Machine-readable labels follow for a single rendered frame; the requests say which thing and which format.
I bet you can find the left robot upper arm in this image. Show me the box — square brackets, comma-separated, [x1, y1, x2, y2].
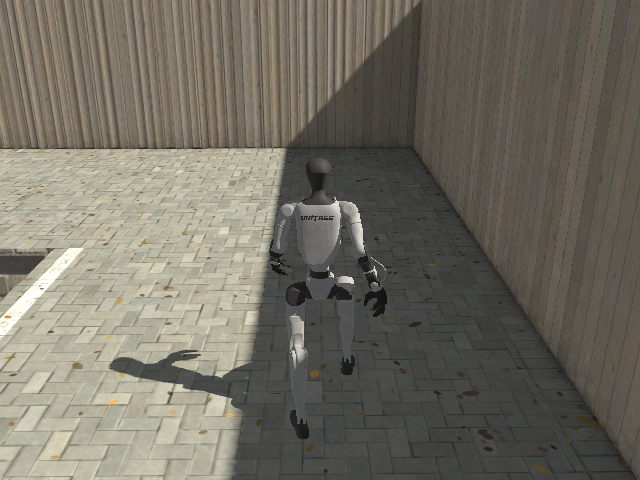
[271, 201, 299, 254]

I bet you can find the robot right shin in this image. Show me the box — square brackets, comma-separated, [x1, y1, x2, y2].
[340, 302, 354, 363]

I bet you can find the robot head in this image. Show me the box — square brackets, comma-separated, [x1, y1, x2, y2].
[301, 157, 336, 205]

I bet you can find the robot right hand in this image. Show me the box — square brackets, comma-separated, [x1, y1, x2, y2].
[364, 287, 387, 317]

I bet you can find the right robot upper arm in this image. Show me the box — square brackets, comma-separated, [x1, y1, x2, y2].
[339, 201, 366, 258]

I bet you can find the robot right forearm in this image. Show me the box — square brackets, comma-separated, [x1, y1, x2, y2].
[358, 242, 383, 292]

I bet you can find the robot left forearm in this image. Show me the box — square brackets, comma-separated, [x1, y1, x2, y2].
[269, 239, 283, 265]

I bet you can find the robot left hand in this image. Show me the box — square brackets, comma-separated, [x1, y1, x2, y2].
[271, 257, 295, 276]

